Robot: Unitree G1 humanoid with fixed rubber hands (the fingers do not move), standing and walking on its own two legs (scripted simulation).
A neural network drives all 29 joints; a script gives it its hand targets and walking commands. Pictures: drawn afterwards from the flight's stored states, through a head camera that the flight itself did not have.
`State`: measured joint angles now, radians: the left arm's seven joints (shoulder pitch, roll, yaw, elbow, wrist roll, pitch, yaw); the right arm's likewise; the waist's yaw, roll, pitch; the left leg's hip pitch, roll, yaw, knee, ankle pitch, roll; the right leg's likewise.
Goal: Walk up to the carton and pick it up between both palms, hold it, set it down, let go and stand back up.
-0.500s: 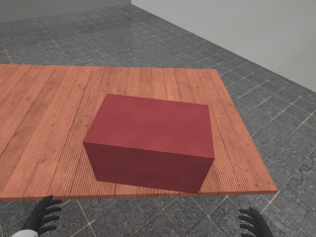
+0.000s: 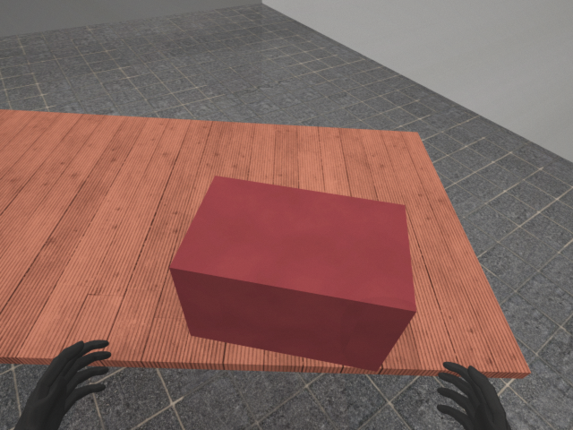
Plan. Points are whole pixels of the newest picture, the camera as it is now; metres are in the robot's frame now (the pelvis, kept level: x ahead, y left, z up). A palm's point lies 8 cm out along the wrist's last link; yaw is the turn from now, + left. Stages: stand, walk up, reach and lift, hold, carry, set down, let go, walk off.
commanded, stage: reach and lift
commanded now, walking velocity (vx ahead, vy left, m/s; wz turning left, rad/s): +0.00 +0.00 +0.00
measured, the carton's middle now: (294, 272) +0.36 +0.00 +0.02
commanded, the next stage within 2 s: none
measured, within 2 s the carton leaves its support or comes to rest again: neither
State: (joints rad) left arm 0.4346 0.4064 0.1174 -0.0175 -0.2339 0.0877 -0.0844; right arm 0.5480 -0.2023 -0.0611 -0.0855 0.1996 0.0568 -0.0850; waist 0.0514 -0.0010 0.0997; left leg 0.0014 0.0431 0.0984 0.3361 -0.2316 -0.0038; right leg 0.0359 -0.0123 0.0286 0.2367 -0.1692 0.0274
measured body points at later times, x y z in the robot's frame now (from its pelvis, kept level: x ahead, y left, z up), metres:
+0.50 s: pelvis +0.01 +0.00 +0.00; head +0.01 +0.01 +0.45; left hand +0.18 +0.28 +0.05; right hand +0.19 -0.22 +0.04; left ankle -0.02 +0.11 -0.75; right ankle -0.02 -0.15 -0.75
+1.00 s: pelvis +0.01 +0.00 +0.00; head +0.01 +0.01 +0.45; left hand +0.27 +0.27 +0.09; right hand +0.24 -0.24 +0.08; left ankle -0.02 +0.11 -0.75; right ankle -0.02 -0.15 -0.75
